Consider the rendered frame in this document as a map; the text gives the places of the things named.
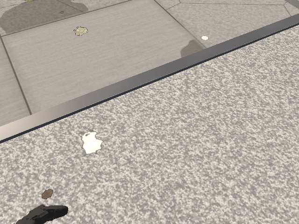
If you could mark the robot left hand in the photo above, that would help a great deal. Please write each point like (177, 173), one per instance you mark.
(42, 214)

